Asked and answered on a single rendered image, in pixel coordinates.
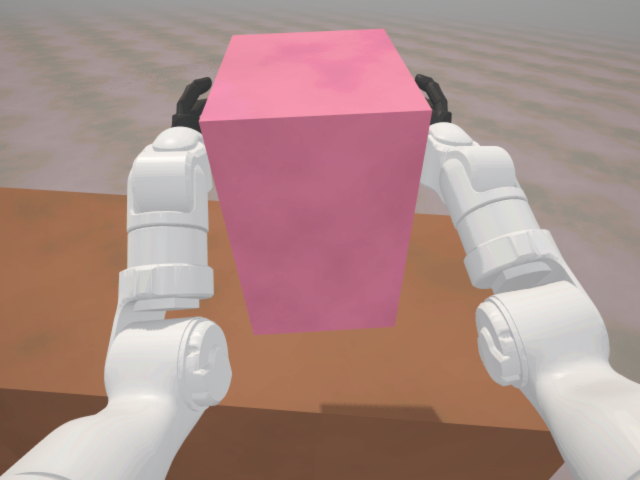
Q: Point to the right robot upper arm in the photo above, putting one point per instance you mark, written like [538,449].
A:
[547,341]

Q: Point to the robot left forearm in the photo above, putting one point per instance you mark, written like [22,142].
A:
[167,226]

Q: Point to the robot left hand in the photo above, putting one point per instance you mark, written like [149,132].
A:
[188,107]

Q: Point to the carton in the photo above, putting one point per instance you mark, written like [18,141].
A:
[316,143]

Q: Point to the left robot upper arm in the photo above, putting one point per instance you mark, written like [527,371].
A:
[161,376]

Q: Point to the robot right hand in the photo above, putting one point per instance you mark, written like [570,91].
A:
[437,100]

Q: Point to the robot right forearm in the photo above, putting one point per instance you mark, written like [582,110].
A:
[505,248]

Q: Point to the pedestal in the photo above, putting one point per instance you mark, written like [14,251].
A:
[410,402]

